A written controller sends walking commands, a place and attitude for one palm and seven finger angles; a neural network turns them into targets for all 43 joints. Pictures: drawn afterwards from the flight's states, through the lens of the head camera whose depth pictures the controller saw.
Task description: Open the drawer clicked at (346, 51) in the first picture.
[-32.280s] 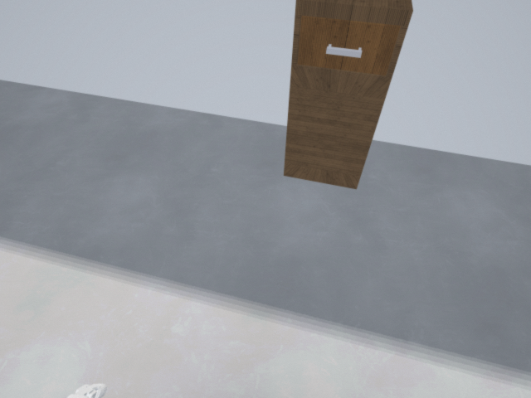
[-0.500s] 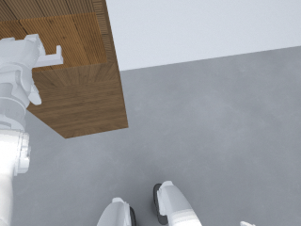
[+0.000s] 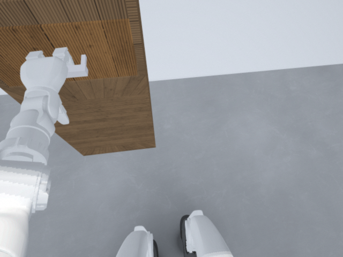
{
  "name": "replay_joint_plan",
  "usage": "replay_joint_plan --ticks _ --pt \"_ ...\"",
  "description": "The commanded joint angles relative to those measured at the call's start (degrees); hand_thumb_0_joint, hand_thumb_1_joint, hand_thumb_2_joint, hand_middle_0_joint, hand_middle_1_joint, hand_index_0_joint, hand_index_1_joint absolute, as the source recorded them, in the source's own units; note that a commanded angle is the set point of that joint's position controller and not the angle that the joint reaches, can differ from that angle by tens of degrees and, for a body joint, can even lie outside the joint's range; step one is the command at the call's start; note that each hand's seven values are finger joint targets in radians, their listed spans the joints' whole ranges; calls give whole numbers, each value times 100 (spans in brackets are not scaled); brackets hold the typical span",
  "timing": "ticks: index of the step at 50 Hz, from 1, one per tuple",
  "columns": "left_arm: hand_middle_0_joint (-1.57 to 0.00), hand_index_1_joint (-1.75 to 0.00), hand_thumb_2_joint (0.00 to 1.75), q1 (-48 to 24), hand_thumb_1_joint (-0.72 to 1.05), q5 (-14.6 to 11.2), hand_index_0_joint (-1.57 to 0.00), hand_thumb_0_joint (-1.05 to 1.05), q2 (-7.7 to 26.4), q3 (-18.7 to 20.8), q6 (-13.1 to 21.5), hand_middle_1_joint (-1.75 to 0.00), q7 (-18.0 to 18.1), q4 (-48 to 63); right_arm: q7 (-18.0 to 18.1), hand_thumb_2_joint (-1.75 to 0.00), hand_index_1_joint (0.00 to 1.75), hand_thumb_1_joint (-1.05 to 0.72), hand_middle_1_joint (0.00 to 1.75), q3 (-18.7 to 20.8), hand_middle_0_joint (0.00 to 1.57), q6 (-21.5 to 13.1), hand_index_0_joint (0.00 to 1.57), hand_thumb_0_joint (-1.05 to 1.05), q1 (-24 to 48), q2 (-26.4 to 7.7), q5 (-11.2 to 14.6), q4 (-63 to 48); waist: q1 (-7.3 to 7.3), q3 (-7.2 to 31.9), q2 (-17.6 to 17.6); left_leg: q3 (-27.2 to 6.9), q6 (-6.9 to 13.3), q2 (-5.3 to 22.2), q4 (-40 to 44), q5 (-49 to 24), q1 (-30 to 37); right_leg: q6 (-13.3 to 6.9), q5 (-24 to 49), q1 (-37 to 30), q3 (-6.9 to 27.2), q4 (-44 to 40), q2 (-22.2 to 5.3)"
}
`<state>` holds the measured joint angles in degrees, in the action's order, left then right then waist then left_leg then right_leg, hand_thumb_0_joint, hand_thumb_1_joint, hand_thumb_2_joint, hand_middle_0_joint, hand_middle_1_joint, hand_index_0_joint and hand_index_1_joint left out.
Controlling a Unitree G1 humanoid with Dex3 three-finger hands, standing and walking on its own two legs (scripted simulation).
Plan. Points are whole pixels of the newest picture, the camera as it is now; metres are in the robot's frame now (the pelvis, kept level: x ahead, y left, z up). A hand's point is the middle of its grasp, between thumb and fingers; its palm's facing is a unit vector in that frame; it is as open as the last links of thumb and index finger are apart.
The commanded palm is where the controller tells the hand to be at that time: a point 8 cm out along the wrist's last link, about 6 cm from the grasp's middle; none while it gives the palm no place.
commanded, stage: lower the fingers behind the handle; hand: left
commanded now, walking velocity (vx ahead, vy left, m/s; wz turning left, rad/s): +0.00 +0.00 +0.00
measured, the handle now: (59, 66) +0.57 +0.23 +0.04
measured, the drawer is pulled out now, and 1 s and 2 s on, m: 0.00 0.00 0.02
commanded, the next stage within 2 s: close the thumb around the handle in 0.18 s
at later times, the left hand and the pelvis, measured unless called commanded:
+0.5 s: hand (57, 88) +0.52 +0.24 +0.02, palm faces -0.03 +0.00 -1.00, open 12.5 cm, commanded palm +0.51 +0.25 +0.05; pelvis +0.01 -0.01 +0.00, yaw +0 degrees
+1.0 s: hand (57, 88) +0.52 +0.24 +0.02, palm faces -0.01 -0.01 -1.00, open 5.9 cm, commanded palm +0.50 +0.26 +0.05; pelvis +0.00 +0.00 +0.00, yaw +0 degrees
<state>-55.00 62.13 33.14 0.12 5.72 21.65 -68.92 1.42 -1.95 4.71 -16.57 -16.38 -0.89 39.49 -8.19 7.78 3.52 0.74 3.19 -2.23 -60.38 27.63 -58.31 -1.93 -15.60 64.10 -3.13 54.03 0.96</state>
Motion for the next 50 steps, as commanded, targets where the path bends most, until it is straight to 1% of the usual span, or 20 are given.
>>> replay_joint_plan --ticks 1,2,3,4,7,11,12,14,16,18,21,24,27,29,36,39,41,43,45,50 --pt "-30 -120 30 -1835 -50 -63 -30 0 1971 448 -5 -120 -51 775 140 -90 30 -90 30 394 20 -90 20 0 -1048 -987 -35 -240 -68 2311 -177 -217 36 -39 872 -628 279 73 -64 -2578 379 -622 43" --pt "-30 -120 30 -1658 -50 -38 -30 0 1943 429 50 -120 -51 686 131 -90 30 -90 30 394 20 -97 20 0 -1062 -1003 -45 -244 -12 2205 -75 -225 12 -45 884 -584 262 60 -132 -2473 352 -586 42" --pt "-30 -120 30 -1742 -50 -35 -30 0 1808 345 116 -120 -20 732 128 -90 30 -90 30 409 20 -122 20 0 -1052 -983 -39 -270 -77 2104 -120 -243 17 -29 861 -562 255 55 -164 -2366 354 -582 48" --pt "-30 -120 30 -1641 -50 -26 -30 0 1823 404 156 -120 15 714 117 -90 30 -90 30 425 20 -138 20 0 -1069 -996 -47 -279 -41 2114 -145 -246 14 -38 840 -602 262 51 -145 -2335 330 -550 58" --pt "-30 -120 30 -1811 -50 23 -30 0 1839 469 217 -120 182 935 83 -90 30 -90 30 489 20 -162 20 0 -1132 -998 -89 -252 -49 2474 59 -256 -4 -23 741 -914 438 48 121 -2310 320 -424 53" --pt "-30 -120 30 -1846 -50 40 -30 0 1735 474 49 -120 342 898 24 -90 30 -90 30 542 20 -124 20 0 -1179 -997 -109 -161 -87 2708 -51 -279 -20 -19 706 -1260 614 56 424 -2391 291 -398 79" --pt "-30 -120 30 -1813 -50 40 -30 0 1723 452 -2 -120 365 899 6 -90 30 -90 30 551 20 -115 20 0 -1199 -1013 -117 -134 -67 2753 67 -256 -28 -26 726 -1277 643 61 465 -2442 302 -419 72" --pt "-30 -120 30 -1837 -50 26 -30 0 1832 493 -133 -120 375 832 -6 -90 30 -90 30 529 20 -77 20 0 -1169 -1026 -111 -90 -81 2664 -2 -234 -18 -24 772 -1244 602 69 484 -2553 314 -484 74" --pt "-31 -121 35 -1832 -39 -20 -31 0 1934 520 -232 -121 335 724 8 -90 30 -90 30 493 20 -35 20 0 -1108 -1031 -84 -92 -86 2590 -215 -192 6 -55 800 -1063 373 85 416 -2769 365 -564 66" --pt "-32 -122 40 -1897 -28 5 -32 0 2119 536 -294 -122 285 669 33 -90 30 -90 30 456 20 -22 20 0 -1106 -1052 -68 -68 -71 2465 -122 -162 9 -64 839 -887 261 94 291 -2808 397 -603 43" --pt "-33 -124 47 -1806 -11 -23 -33 0 2139 567 -280 -124 215 670 55 -90 30 -90 30 443 20 6 20 0 -1061 -1038 -64 -93 -48 2507 -206 -154 22 -77 865 -867 285 91 291 -2902 416 -646 47" --pt "-34 -126 54 -1955 6 -17 -34 0 1952 330 -238 -126 132 503 87 -90 30 -90 30 415 20 -41 20 0 -1048 -1030 -35 -121 -164 2106 -125 -150 18 -73 882 -512 132 101 -90 -2612 414 -700 29" --pt "-35 -128 61 -1873 23 11 -35 0 2209 530 -115 -128 109 585 108 -90 30 -90 30 416 20 -69 20 0 -1097 -1044 -53 -157 -84 2428 -145 -160 29 -75 843 -584 171 93 -15 -2739 426 -619 25" --pt "-36 -129 66 -1851 34 16 -36 0 2067 468 -31 -129 97 712 100 -90 30 -90 30 433 20 -95 20 0 -1101 -1015 -61 -191 -49 2516 21 -158 11 -77 811 -698 236 79 102 -2696 413 -553 30" --pt "-39 -133 83 -1669 73 -52 -39 0 2119 625 104 -133 136 789 62 -90 30 -90 30 462 20 -125 20 0 -1065 -1017 -65 -221 1 2636 -201 -175 19 -63 733 -629 96 78 38 -2764 445 -499 44" --pt "-40 -135 90 -1634 90 -22 -40 0 2216 658 58 -135 165 719 60 -90 30 -90 30 455 20 -124 20 0 -1084 -1054 -55 -177 25 2486 -161 -180 8 -60 767 -576 61 81 -31 -2687 424 -503 39" --pt "-40 -135 90 -1743 90 -33 -40 0 2114 598 34 -135 184 746 58 -90 30 -90 30 466 20 -140 20 0 -1071 -1041 -54 -178 -21 2542 -106 -178 13 -54 770 -570 109 84 -57 -2635 435 -518 35" --pt "-40 -135 90 -1701 90 -20 -40 0 2292 700 5 -135 195 770 62 -90 30 -90 30 464 20 -125 20 0 -1114 -1076 -58 -155 17 2699 -144 -188 15 -57 773 -651 142 91 49 -2747 430 -490 41" --pt "-40 -135 90 -1675 90 -38 -40 0 2178 598 -49 -135 177 673 61 -90 30 -90 30 458 20 -114 20 0 -1088 -1064 -43 -147 -20 2543 -159 -168 11 -56 803 -591 115 94 -3 -2710 427 -538 36" --pt "-40 -135 90 -1780 90 -43 -40 0 2297 661 -51 -135 197 782 78 -90 30 -90 30 449 20 -95 20 0 -1088 -1075 -56 -132 9 2647 -45 -185 11 -59 848 -694 235 91 81 -2758 413 -535 32"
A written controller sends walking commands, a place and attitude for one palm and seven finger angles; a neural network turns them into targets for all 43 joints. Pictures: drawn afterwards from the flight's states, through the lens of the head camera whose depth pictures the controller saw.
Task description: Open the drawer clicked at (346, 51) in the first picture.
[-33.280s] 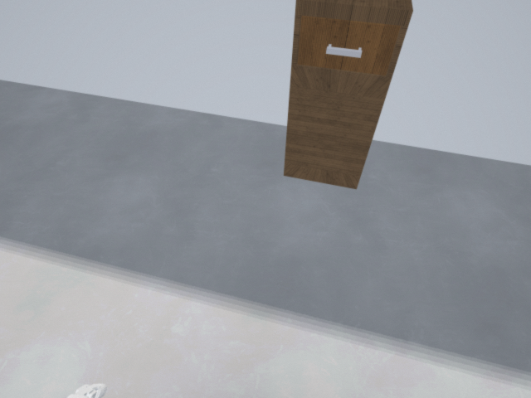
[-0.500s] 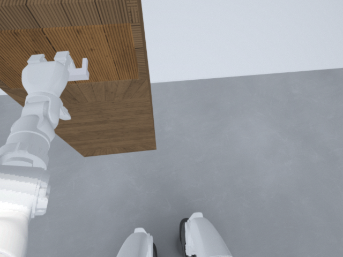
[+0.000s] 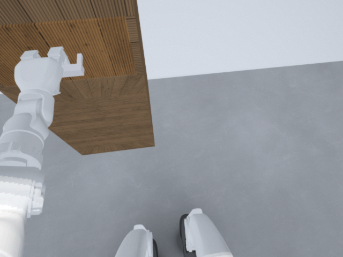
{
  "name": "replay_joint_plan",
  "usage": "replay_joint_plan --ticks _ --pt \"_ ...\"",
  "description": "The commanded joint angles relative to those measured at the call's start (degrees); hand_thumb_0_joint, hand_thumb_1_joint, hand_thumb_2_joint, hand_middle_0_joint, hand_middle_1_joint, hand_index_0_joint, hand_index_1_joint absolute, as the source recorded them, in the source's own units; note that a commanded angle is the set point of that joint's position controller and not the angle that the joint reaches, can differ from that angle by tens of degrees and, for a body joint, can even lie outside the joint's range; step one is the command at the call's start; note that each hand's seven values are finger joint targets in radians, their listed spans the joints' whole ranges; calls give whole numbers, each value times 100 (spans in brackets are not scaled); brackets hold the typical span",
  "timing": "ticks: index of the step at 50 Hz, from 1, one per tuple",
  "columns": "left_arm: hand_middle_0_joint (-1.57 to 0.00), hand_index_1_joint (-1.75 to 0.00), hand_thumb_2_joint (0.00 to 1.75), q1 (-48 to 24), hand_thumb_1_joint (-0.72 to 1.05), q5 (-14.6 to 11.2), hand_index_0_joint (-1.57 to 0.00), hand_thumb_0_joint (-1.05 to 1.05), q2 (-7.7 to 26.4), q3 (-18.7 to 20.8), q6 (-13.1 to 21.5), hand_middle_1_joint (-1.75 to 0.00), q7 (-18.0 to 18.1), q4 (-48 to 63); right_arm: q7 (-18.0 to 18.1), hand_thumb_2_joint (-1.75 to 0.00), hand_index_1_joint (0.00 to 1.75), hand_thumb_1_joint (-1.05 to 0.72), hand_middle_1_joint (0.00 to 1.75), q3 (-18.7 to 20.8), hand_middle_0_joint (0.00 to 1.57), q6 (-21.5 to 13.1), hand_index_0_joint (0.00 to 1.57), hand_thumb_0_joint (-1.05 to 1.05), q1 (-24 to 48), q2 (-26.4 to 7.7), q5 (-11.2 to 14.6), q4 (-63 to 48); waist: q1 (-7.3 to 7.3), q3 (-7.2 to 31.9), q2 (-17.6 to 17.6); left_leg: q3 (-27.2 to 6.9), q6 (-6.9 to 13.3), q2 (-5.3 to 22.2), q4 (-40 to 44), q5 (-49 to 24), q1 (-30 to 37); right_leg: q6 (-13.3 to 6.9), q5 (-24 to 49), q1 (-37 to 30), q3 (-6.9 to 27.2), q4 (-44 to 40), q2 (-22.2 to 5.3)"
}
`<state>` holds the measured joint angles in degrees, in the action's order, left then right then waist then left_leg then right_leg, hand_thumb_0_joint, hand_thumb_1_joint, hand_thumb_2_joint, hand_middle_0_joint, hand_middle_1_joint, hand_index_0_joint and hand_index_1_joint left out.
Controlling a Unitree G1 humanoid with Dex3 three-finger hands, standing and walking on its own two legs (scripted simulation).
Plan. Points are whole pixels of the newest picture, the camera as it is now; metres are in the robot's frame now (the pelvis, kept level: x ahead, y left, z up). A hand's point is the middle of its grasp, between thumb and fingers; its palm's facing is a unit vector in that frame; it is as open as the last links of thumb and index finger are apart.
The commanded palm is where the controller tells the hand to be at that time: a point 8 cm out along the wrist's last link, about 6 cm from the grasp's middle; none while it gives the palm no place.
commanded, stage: pull the drawer open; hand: left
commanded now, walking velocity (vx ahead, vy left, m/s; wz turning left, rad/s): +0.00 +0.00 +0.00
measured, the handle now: (54, 65) +0.56 +0.24 +0.04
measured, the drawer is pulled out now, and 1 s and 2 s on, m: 0.00 0.02 0.08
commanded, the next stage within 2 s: none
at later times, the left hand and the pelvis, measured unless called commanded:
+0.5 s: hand (53, 91) +0.51 +0.24 +0.02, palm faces -0.02 -0.03 -1.00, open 5.4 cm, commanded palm +0.47 +0.26 +0.05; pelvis +0.03 +0.01 +0.02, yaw -2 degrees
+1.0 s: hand (52, 95) +0.49 +0.24 +0.02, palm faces -0.01 -0.03 -1.00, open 5.4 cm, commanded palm +0.45 +0.26 +0.05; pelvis +0.06 +0.01 +0.03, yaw -1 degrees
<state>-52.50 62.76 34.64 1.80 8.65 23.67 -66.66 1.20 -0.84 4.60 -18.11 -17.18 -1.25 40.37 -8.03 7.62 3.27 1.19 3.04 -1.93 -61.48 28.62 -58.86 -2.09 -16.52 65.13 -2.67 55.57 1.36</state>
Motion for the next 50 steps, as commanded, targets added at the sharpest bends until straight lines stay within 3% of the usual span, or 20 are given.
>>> replay_joint_plan --ticks 1,3,5,6,7,8,12,14,20,22,25,28,33,36,39,40,50 --pt "-40 -135 90 -2033 90 -120 -40 0 2112 514 -325 -135 -7 605 93 -90 30 -90 30 340 20 -76 20 0 -934 -978 -25 -218 -1 2677 -39 -262 21 -77 965 -851 361 96 200 -2844 356 -682 5" --pt "-40 -135 90 -1884 90 -132 -40 0 2124 545 -319 -135 -8 579 91 -90 30 -90 30 338 20 -61 20 0 -928 -992 -29 -221 33 2638 -77 -251 18 -76 976 -911 374 104 273 -2868 344 -682 3" --pt "-40 -135 90 -1787 90 -147 -40 0 1931 434 -312 -135 -16 594 78 -90 30 -90 30 343 20 -53 20 0 -894 -966 -25 -252 67 2582 35 -251 4 -77 1021 -887 448 87 213 -2808 323 -696 9" --pt "-40 -135 90 -1722 90 -159 -40 0 1935 501 -286 -135 -9 621 71 -90 30 -90 30 355 20 -47 20 0 -881 -959 -26 -249 75 2631 -105 -249 16 -71 1012 -956 468 85 289 -2883 333 -698 15" --pt "-40 -135 90 -1449 90 -154 -40 0 1941 523 -289 -135 -24 544 68 -90 30 -90 30 353 20 -28 20 0 -878 -972 -22 -256 167 2602 -70 -254 -4 -79 1049 -966 476 82 286 -2904 308 -678 17" --pt "-40 -135 90 -1449 90 -153 -40 0 1800 435 -284 -135 -28 609 67 -90 30 -90 30 363 20 -21 20 0 -857 -959 -13 -282 136 2565 -58 -264 -10 -62 1078 -982 562 80 280 -2823 280 -694 23" --pt "-40 -135 90 -1001 90 -172 -40 0 1572 463 -245 -135 8 760 24 -90 30 -90 30 417 20 6 20 0 -851 -936 -27 -291 274 2728 -126 -275 -24 -38 1120 -1345 817 61 587 -2970 259 -673 40" --pt "-40 -135 90 -899 90 -182 -40 0 1421 397 -228 -135 19 896 15 -90 30 -90 30 436 20 17 20 0 -799 -916 -13 -315 290 2574 -190 -259 -24 -30 1172 -1314 813 58 581 -2988 256 -722 43" --pt "-40 -135 90 -72 90 -246 -40 0 1231 562 -172 -135 83 1254 -37 -90 30 -90 30 529 20 100 20 0 -694 -858 -39 -325 527 2715 -254 -200 -51 -15 1239 -2013 1117 33 1307 -3391 291 -720 53" --pt "-40 -135 90 66 90 -219 -40 0 1081 491 -199 -135 128 1213 -48 -90 30 -90 30 539 20 140 20 0 -670 -854 -38 -304 501 2508 -388 -223 -57 -2 1272 -2113 1128 27 1382 -3330 265 -727 58" --pt "-40 -135 90 201 90 -150 -40 0 984 472 -256 -135 209 1364 -77 -90 30 -90 30 566 20 185 20 0 -600 -841 -37 -320 560 2452 -325 -210 -77 4 1321 -2257 1276 6 1448 -3321 242 -747 68" --pt "-40 -135 90 417 90 -144 -40 0 838 481 -302 -135 281 1567 -101 -90 30 -90 30 612 20 214 20 0 -588 -797 -56 -321 629 2630 -274 -196 -100 24 1326 -2737 1518 -1 1828 -3490 258 -727 61" --pt "-40 -135 90 623 90 -130 -40 0 662 402 -439 -135 287 1656 -113 -90 30 -90 30 625 20 289 20 0 -484 -771 -38 -354 631 2422 -368 -193 -123 36 1390 -2963 1625 -4 1998 -3539 239 -778 57" --pt "-40 -135 90 672 90 -128 -40 0 560 393 -468 -135 293 1920 -110 -90 30 -90 30 653 20 314 20 0 -432 -738 -52 -412 647 2640 -347 -232 -132 61 1384 -3369 1820 -16 2218 -3648 255 -766 51" --pt "-40 -135 90 983 90 -109 -40 0 403 317 -534 -135 285 1978 -114 -90 30 -90 30 649 20 337 20 0 -414 -706 -40 -434 706 2500 -307 -211 -152 78 1429 -3562 1924 -9 2295 -3667 245 -809 49" --pt "-40 -135 90 935 90 -115 -40 0 276 210 -552 -135 280 1989 -114 -90 30 -90 30 654 20 338 20 0 -396 -693 -35 -451 637 2464 -343 -210 -150 81 1435 -3480 1934 -5 2274 -3652 236 -841 51" --pt "-40 -135 90 1150 90 -91 -40 0 300 224 -668 -135 211 1955 -57 -90 30 -90 30 622 20 361 20 0 -254 -666 -18 -511 696 2280 -484 -121 -133 21 1536 -3042 1741 -21 2191 -3853 262 -901 50"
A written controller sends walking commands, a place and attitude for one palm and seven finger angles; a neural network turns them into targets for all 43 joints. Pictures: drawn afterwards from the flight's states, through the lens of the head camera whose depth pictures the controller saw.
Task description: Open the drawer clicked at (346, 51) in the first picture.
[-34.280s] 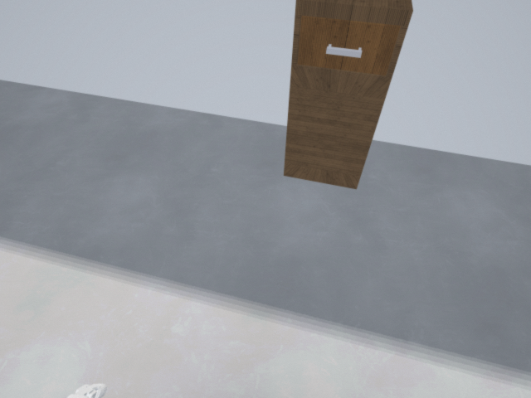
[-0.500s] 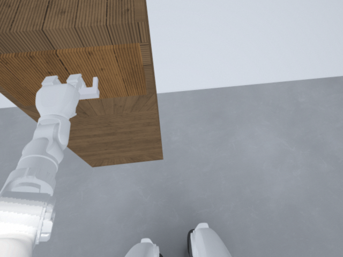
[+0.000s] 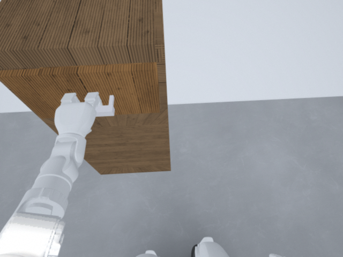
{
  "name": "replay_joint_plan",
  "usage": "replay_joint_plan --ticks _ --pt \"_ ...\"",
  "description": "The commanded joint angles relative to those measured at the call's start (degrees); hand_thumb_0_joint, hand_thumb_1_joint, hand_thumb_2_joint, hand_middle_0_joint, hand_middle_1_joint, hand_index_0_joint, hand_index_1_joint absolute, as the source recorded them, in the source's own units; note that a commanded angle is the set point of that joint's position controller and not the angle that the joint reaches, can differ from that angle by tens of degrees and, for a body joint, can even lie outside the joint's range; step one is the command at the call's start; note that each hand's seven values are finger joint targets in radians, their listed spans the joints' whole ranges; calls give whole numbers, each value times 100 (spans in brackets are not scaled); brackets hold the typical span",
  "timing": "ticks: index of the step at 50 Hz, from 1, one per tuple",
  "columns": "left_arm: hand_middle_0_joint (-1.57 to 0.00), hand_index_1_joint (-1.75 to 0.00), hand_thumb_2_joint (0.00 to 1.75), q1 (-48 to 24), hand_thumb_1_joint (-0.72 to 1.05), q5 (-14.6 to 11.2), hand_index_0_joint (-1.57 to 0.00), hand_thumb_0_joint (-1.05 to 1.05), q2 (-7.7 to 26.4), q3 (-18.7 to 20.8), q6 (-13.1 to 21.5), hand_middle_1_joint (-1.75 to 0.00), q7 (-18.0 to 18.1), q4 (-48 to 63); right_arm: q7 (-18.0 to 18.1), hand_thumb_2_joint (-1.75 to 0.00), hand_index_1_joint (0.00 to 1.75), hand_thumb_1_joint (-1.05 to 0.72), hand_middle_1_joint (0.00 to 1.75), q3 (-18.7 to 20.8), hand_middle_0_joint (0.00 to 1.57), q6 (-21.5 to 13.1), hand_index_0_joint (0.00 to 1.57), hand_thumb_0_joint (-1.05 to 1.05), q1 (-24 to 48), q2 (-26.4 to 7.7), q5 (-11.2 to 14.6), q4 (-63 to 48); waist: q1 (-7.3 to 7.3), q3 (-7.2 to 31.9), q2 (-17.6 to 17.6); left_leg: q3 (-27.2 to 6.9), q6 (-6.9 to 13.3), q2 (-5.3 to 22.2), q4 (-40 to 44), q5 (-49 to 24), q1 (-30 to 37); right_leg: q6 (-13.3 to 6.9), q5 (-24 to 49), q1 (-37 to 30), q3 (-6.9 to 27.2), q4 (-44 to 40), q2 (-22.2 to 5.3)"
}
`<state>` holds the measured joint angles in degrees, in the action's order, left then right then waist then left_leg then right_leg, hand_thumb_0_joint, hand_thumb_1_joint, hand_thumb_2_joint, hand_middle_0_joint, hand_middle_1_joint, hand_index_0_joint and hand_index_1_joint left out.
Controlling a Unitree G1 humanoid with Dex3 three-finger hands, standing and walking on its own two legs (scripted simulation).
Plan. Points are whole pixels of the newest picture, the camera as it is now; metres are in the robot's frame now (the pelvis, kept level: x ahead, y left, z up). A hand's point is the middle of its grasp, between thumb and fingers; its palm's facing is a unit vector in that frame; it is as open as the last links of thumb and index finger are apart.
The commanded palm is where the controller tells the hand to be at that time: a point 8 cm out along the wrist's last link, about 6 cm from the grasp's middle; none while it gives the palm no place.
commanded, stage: pull the drawer open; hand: left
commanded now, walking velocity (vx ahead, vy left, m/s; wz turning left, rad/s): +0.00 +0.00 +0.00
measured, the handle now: (89, 105) +0.47 +0.23 +0.01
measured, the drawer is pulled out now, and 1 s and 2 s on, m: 0.02 0.08 0.13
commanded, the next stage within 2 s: none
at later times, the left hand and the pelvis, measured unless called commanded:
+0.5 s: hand (84, 134) +0.40 +0.24 -0.01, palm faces -0.01 -0.03 -1.00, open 5.4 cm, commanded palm +0.36 +0.25 +0.02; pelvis -0.01 +0.00 +0.00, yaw -1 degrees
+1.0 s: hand (82, 149) +0.36 +0.23 -0.01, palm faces +0.00 -0.03 -1.00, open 5.3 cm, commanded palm +0.32 +0.25 +0.02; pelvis -0.02 -0.01 +0.00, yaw +0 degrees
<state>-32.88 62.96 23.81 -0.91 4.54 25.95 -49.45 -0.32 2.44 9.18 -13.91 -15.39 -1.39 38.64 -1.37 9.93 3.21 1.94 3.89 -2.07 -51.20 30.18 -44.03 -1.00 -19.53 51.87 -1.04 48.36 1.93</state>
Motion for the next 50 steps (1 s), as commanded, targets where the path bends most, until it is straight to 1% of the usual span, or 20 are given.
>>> replay_joint_plan --ticks 1,3,6,10,12,16,18,19,22,26,27,30,31,32,35,37,38,43,46,50 --pt "-40 -135 90 -908 90 -110 -40 0 1468 556 -244 -135 -23 333 103 -90 30 -90 30 293 20 -94 20 0 -653 -862 -2 -352 44 2095 -397 -230 -226 41 512 -3289 294 -148 2502 -2515 100 -154 -11" --pt "-40 -135 90 -645 90 -107 -40 0 1489 624 -234 -135 -11 438 96 -90 30 -90 30 292 20 -98 20 0 -681 -840 -15 -370 133 2251 -335 -228 -236 60 509 -3530 389 -142 2628 -2615 125 -125 -19" --pt "-40 -135 90 -609 90 -137 -40 0 1251 468 -245 -135 -42 474 88 -90 30 -90 30 311 20 -109 20 0 -637 -839 14 -395 50 2084 -428 -271 -242 80 522 -3496 417 -148 2516 -2473 89 -178 1" --pt "-40 -135 90 -477 90 -105 -40 0 1313 532 -253 -135 -13 525 83 -90 30 -90 30 310 20 -125 20 0 -641 -845 11 -394 90 2031 -433 -241 -247 85 551 -3419 425 -146 2438 -2489 92 -194 4" --pt "-40 -135 90 -518 90 -105 -40 0 1355 571 -236 -135 13 676 82 -90 30 -90 30 315 20 -133 20 0 -657 -851 -7 -386 104 2170 -297 -273 -265 104 539 -3516 520 -149 2422 -2458 94 -155 -6" --pt "-40 -135 90 -426 90 -135 -40 0 1262 536 -267 -135 11 646 78 -90 30 -90 30 318 20 -147 20 0 -620 -857 2 -373 64 2011 -433 -286 -265 91 555 -3396 432 -161 2384 -2433 85 -193 11" --pt "-40 -135 90 -306 90 -150 -40 0 1439 675 -261 -135 9 542 87 -90 30 -90 30 296 20 -148 20 0 -595 -867 3 -351 134 1887 -505 -219 -242 55 595 -3051 279 -151 2265 -2531 118 -213 4" --pt "-40 -135 90 -378 90 -141 -40 0 1354 577 -254 -135 6 558 93 -90 30 -90 30 285 20 -163 20 0 -570 -844 10 -387 118 1868 -447 -215 -240 42 622 -2938 253 -155 2207 -2522 109 -223 5" --pt "-40 -135 90 -359 90 -101 -40 0 1507 726 -204 -135 41 702 101 -90 30 -90 30 298 20 -181 20 0 -583 -848 1 -384 174 2071 -393 -251 -247 54 613 -3071 321 -168 2227 -2581 124 -159 -6" --pt "-40 -135 90 -252 90 -129 -40 0 1283 613 -187 -135 76 901 91 -90 30 -90 30 327 20 -221 20 0 -508 -836 25 -423 120 1985 -347 -270 -262 78 607 -3154 407 -171 2228 -2475 114 -192 4" --pt "-40 -135 90 -123 90 -127 -40 0 1312 667 -175 -135 99 972 82 -90 30 -90 30 324 20 -230 20 0 -525 -826 17 -428 176 2061 -316 -278 -267 90 611 -3220 481 -164 2208 -2492 107 -176 1" --pt "-40 -135 90 -203 90 -116 -40 0 1150 533 -186 -135 144 967 83 -90 30 -90 30 331 20 -270 20 0 -492 -816 32 -436 87 1859 -434 -259 -256 85 625 -2973 424 -157 2083 -2407 97 -230 8" --pt "-40 -135 90 -206 90 -120 -40 0 1268 654 -178 -135 164 1033 85 -90 30 -90 30 335 20 -274 20 0 -433 -835 22 -425 119 1914 -391 -277 -253 76 603 -2946 427 -172 2027 -2389 107 -218 11" --pt "-40 -135 90 -226 90 -69 -40 0 1214 579 -173 -135 188 1047 88 -90 30 -90 30 323 20 -281 20 0 -473 -819 21 -440 114 1953 -301 -291 -273 75 617 -2930 474 -169 1973 -2359 98 -195 0" --pt "-40 -135 90 -125 90 -79 -40 0 1209 606 -209 -135 224 992 90 -90 30 -90 30 320 20 -311 20 0 -426 -811 25 -428 129 1843 -438 -250 -259 56 629 -2771 407 -166 1931 -2398 98 -233 1" --pt "-40 -135 90 -122 90 -81 -40 0 1158 571 -208 -135 249 1092 90 -90 30 -90 30 329 20 -327 20 0 -401 -793 17 -424 126 1896 -277 -249 -262 50 642 -2774 467 -172 1942 -2403 105 -239 -8" --pt "-40 -135 90 3 90 -106 -40 0 1277 693 -217 -135 243 1049 94 -90 30 -90 30 320 20 -325 20 0 -384 -800 17 -412 183 1909 -395 -218 -250 37 639 -2742 405 -167 1986 -2510 134 -244 -11" --pt "-40 -135 90 51 90 -129 -40 0 1234 650 -197 -135 226 1039 131 -90 30 -90 30 293 20 -358 20 0 -269 -775 40 -445 175 1694 -469 -197 -225 -2 687 -2371 233 -162 1801 -2535 154 -290 -25" --pt "-40 -135 90 90 90 -129 -40 0 1318 732 -166 -135 238 1202 139 -90 30 -90 30 298 20 -373 20 0 -210 -777 38 -477 213 1856 -410 -197 -221 -26 687 -2377 236 -178 1845 -2658 187 -284 -28" --pt "-40 -135 90 277 90 -119 -40 0 1173 656 -141 -135 254 1291 155 -90 30 -90 30 301 20 -412 20 0 -174 -733 50 -507 209 1799 -465 -169 -216 -22 679 -2338 240 -160 1857 -2640 199 -293 -35"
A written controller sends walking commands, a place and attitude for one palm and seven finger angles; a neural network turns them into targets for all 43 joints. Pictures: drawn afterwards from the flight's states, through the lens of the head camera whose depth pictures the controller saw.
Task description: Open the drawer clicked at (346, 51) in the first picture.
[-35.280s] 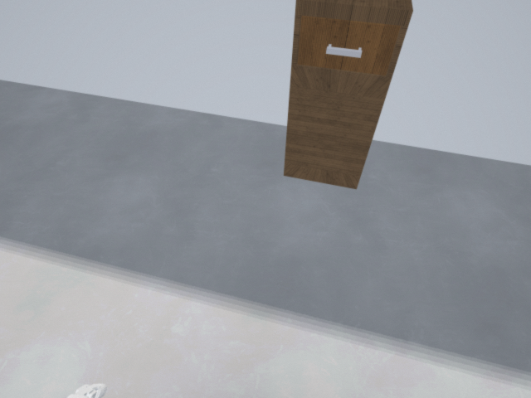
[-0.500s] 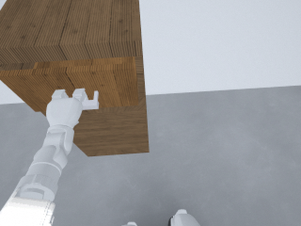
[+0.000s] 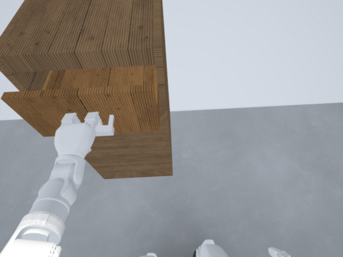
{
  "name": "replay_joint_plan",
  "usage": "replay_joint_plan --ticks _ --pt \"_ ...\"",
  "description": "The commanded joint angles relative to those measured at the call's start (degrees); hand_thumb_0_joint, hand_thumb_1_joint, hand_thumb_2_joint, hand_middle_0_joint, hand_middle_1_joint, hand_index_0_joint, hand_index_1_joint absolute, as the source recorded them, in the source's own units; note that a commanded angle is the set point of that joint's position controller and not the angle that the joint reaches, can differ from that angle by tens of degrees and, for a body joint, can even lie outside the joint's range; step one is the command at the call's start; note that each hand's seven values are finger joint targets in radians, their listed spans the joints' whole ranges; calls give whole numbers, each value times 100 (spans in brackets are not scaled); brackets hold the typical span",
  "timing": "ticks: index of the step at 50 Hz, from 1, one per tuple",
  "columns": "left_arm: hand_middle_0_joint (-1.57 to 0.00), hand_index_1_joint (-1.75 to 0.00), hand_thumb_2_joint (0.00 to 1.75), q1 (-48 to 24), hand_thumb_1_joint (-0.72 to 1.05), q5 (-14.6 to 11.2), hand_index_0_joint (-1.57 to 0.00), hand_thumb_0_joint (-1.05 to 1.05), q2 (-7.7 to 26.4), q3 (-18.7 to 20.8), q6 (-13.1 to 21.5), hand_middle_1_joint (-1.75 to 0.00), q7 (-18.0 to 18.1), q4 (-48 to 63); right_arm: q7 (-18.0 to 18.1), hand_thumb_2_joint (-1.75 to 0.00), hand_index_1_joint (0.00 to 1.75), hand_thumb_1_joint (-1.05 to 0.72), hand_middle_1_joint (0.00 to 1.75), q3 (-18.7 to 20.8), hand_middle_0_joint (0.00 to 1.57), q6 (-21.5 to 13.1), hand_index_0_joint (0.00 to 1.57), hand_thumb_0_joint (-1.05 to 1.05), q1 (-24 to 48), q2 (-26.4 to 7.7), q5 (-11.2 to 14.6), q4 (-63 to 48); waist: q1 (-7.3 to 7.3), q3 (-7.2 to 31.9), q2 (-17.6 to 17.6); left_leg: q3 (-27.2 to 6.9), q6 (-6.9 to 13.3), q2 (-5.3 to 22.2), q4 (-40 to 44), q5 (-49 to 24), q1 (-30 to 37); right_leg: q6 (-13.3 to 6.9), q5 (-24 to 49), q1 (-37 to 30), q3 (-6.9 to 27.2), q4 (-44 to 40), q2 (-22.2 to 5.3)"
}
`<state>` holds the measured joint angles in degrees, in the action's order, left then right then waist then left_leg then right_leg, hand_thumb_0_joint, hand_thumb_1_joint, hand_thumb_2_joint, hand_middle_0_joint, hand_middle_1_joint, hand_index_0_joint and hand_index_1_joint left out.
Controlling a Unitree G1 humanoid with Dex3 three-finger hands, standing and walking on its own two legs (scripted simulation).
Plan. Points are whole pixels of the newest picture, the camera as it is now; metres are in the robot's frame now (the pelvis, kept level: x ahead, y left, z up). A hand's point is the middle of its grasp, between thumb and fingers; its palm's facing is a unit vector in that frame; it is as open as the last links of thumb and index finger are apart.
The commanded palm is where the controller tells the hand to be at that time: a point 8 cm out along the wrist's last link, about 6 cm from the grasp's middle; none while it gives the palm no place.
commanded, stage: pull the drawer open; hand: left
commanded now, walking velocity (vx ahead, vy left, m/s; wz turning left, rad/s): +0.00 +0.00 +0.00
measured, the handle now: (89, 125) +0.43 +0.24 +0.01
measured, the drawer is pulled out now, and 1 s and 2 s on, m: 0.08 0.13 0.20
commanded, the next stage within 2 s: none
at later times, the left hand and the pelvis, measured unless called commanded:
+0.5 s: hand (84, 156) +0.35 +0.24 -0.02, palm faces +0.00 -0.02 -1.00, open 5.3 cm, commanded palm +0.31 +0.26 +0.02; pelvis +0.00 -0.01 +0.00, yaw +0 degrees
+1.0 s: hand (82, 163) +0.33 +0.24 -0.02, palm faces +0.00 -0.03 -1.00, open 5.3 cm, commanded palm +0.29 +0.26 +0.02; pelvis +0.01 -0.01 +0.00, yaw +0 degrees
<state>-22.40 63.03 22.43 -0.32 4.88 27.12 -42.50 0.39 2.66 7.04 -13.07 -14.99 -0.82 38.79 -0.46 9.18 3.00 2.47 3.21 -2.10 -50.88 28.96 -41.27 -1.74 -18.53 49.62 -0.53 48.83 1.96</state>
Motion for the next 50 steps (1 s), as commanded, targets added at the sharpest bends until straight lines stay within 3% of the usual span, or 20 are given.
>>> replay_joint_plan --ticks 1,2,4,5,7,11,13,16,17,19,21,22,24,27,31,35,39,41,50 --pt "-40 -135 90 -673 90 -164 -40 0 1440 750 -171 -135 148 639 81 -90 30 -90 30 281 20 -198 20 0 -206 -797 -17 -519 163 1876 -458 -232 -145 -24 645 -2230 -67 -99 1773 -2463 160 -334 -36" --pt "-40 -135 90 -532 90 -151 -40 0 1417 737 -169 -135 151 653 83 -90 30 -90 30 277 20 -195 20 0 -233 -774 -15 -531 194 1913 -424 -218 -150 -32 647 -2283 -53 -90 1840 -2521 173 -320 -44" --pt "-40 -135 90 -615 90 -162 -40 0 1323 634 -168 -135 149 681 92 -90 30 -90 30 275 20 -217 20 0 -184 -766 5 -546 121 1731 -501 -200 -142 -36 650 -2084 -129 -73 1742 -2456 184 -368 -45" --pt "-40 -135 90 -481 90 -170 -40 0 1464 791 -172 -135 157 681 95 -90 30 -90 30 266 20 -211 20 0 -176 -777 4 -546 213 1829 -568 -196 -139 -52 659 -2047 -159 -75 1680 -2550 191 -356 -49" --pt "-40 -135 90 -483 90 -128 -40 0 1466 765 -187 -135 180 736 103 -90 30 -90 30 261 20 -208 20 0 -149 -777 -1 -531 209 1777 -363 -225 -159 -42 680 -2114 -67 -96 1681 -2452 172 -330 -51" --pt "-40 -135 90 -410 90 -150 -40 0 1377 735 -219 -135 199 910 109 -90 30 -90 30 277 20 -237 20 0 -67 -783 14 -566 193 1839 -431 -236 -154 -48 668 -2061 -49 -97 1607 -2456 166 -343 -38" --pt "-40 -135 90 -311 90 -137 -40 0 1196 575 -253 -135 207 873 113 -90 30 -90 30 275 20 -263 20 0 -74 -758 27 -575 163 1676 -387 -212 -154 -42 684 -2027 -7 -91 1560 -2355 149 -382 -43" --pt "-40 -135 90 -195 90 -195 -40 0 1250 668 -290 -135 199 971 126 -90 30 -90 30 282 20 -279 20 0 -29 -768 25 -592 176 1791 -536 -206 -136 -54 668 -2062 -42 -82 1702 -2541 180 -393 -46" --pt "-40 -135 90 -48 90 -191 -40 0 1367 767 -302 -135 191 957 134 -90 30 -90 30 271 20 -276 20 0 -50 -760 18 -575 243 1875 -570 -187 -138 -58 673 -2078 -56 -67 1751 -2648 208 -373 -62" --pt "-40 -135 90 -114 90 -182 -40 0 1249 625 -311 -135 158 1010 153 -90 30 -90 30 259 20 -289 20 0 12 -743 38 -601 175 1660 -524 -181 -139 -63 702 -1929 -76 -67 1625 -2537 209 -431 -58" --pt "-40 -135 90 42 90 -219 -40 0 1364 770 -313 -135 130 1106 158 -90 30 -90 30 250 20 -273 20 0 60 -766 39 -626 264 1751 -468 -199 -146 -74 716 -1978 -54 -89 1635 -2624 214 -412 -54" --pt "-40 -135 90 98 90 -200 -40 0 1255 660 -321 -135 121 1070 164 -90 30 -90 30 247 20 -279 20 0 42 -734 40 -639 231 1654 -434 -195 -148 -65 734 -1983 -25 -83 1630 -2576 196 -418 -58" --pt "-40 -135 90 72 90 -199 -40 0 1217 623 -328 -135 110 1063 185 -90 30 -90 30 241 20 -294 20 0 65 -738 54 -643 196 1542 -583 -179 -134 -71 729 -1831 -95 -63 1514 -2535 207 -470 -62" --pt "-40 -135 90 183 90 -162 -40 0 1247 656 -331 -135 110 1142 190 -90 30 -90 30 242 20 -298 20 0 73 -731 49 -660 248 1631 -452 -192 -147 -72 738 -1936 -8 -86 1561 -2559 202 -427 -61" --pt "-40 -135 90 282 90 -187 -40 0 1174 637 -363 -135 87 1226 201 -90 30 -90 30 247 20 -316 20 0 140 -742 57 -685 225 1588 -534 -200 -147 -69 725 -1924 -4 -85 1578 -2532 196 -450 -51" --pt "-40 -135 90 697 90 -234 -40 0 1214 714 -388 -135 59 1363 204 -90 30 -90 30 232 20 -313 20 0 173 -704 60 -754 321 1613 -588 -163 -152 -97 754 -1963 -41 -71 1763 -2785 253 -471 -64" --pt "-40 -135 90 917 90 -233 -40 0 1063 638 -413 -135 71 1520 206 -90 30 -90 30 236 20 -326 20 0 243 -686 64 -793 287 1514 -575 -168 -153 -85 745 -2004 19 -68 1794 -2715 236 -484 -56" --pt "-40 -135 90 775 90 -249 -40 0 1219 757 -414 -135 70 1604 220 -90 30 -90 30 230 20 -318 20 0 272 -708 69 -789 290 1552 -587 -175 -148 -97 733 -1930 -40 -73 1726 -2753 264 -476 -63" --pt "-40 -135 90 1196 90 -227 -40 0 1096 691 -502 -135 84 1864 228 -90 30 -90 30 217 20 -341 20 0 327 -655 61 -863 331 1562 -537 -185 -168 -96 759 -2091 127 -75 1896 -2812 245 -476 -53"
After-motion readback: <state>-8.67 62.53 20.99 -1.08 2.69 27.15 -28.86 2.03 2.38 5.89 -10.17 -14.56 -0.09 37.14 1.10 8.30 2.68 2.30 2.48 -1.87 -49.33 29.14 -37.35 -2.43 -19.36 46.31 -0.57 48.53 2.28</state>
